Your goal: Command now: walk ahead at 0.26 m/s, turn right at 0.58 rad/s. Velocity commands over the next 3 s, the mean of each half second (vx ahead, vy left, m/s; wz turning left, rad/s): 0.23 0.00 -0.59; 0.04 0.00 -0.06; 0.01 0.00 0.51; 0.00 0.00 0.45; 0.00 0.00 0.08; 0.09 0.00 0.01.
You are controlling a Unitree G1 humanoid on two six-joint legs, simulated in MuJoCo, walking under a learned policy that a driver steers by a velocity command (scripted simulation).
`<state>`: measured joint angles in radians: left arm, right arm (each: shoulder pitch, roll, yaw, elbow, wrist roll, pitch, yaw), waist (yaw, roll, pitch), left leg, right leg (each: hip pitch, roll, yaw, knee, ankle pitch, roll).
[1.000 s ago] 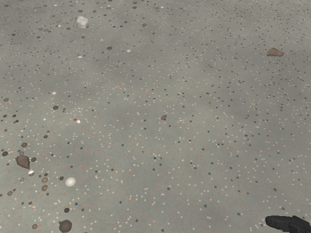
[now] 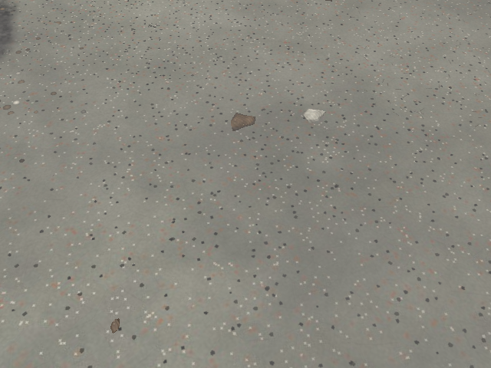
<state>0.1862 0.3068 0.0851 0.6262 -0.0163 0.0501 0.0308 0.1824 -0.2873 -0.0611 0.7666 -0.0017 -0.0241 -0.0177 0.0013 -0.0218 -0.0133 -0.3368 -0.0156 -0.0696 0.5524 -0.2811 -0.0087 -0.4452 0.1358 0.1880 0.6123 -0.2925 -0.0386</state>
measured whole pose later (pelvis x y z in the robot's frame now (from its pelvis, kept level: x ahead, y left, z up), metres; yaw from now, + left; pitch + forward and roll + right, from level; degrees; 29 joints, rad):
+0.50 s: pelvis +0.12 -0.05 -0.01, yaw -18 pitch +3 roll +0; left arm 0.09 0.30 0.07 0.56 0.00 0.01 -0.02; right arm 0.26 -0.33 -0.07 0.78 0.00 -0.04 -0.01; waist -0.06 0.01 0.06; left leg -0.34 0.07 0.02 1.10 -0.56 -0.07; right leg -0.48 0.04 0.00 0.60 -0.18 -0.09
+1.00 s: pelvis +0.20 -0.06 +0.00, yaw -17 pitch +1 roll -1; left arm 0.16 0.25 0.06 0.71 0.02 0.02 0.02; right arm 0.20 -0.28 -0.04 0.67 0.00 0.01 -0.01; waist 0.00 0.00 0.03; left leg -0.37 0.00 -0.09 0.63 -0.28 -0.01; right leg -0.30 0.03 -0.02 0.59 -0.30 -0.01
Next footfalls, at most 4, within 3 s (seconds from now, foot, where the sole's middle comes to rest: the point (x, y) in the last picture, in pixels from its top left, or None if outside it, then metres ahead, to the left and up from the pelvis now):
0.44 right None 0.21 -0.18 -0.77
0.80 left None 0.31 0.04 -0.77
1.32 left None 0.28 0.07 -0.77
1.80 right None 0.30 -0.14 -0.77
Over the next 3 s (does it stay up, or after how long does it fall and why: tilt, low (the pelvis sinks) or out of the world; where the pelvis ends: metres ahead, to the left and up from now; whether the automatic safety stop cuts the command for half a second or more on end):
stays up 0.26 -0.02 0.00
